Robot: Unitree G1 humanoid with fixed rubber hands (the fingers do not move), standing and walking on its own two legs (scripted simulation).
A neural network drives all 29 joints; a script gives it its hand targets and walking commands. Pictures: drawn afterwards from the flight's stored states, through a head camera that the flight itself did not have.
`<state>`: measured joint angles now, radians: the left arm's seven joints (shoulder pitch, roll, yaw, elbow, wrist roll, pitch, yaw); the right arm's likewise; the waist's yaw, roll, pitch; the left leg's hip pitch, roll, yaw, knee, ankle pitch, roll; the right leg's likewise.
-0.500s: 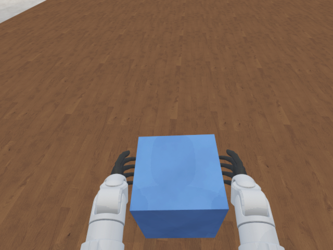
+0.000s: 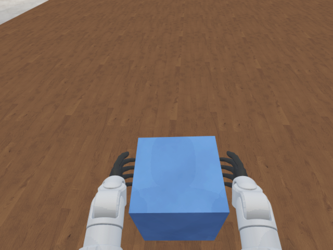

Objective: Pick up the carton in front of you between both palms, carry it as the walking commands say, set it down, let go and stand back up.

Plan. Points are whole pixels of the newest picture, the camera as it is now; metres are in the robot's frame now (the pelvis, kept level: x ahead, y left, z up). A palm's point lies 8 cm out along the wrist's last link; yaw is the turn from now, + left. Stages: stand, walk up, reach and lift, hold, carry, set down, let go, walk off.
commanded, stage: hold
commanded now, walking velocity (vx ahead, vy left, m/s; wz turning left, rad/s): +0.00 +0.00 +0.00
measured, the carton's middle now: (177, 191) +0.31 +0.00 -0.06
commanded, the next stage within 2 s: set down in 0.14 s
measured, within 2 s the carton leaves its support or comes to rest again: neither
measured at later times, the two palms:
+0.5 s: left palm (122, 176) +0.31 +0.15 +0.01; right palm (234, 176) +0.31 -0.14 +0.01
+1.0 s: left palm (133, 192) +0.36 +0.16 -0.20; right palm (214, 188) +0.39 -0.14 -0.20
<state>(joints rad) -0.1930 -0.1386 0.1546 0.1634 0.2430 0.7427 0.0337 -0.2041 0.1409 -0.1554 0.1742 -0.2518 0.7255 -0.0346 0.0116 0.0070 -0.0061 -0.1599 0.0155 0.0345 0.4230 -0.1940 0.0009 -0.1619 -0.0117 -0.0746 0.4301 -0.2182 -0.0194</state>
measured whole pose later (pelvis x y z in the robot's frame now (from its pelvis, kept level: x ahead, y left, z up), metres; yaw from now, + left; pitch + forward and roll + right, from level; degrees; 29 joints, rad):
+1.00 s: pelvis -0.05 +0.00 -0.13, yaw -2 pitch +36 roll +1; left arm -0.71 -0.18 0.50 0.45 0.24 0.26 0.09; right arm -0.80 0.10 -0.40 0.57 -0.27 0.25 -0.05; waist 0.04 -0.01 -0.08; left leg -1.40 -0.07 -0.06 1.18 -0.41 -0.02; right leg -1.42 0.09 0.07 1.18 -0.39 -0.01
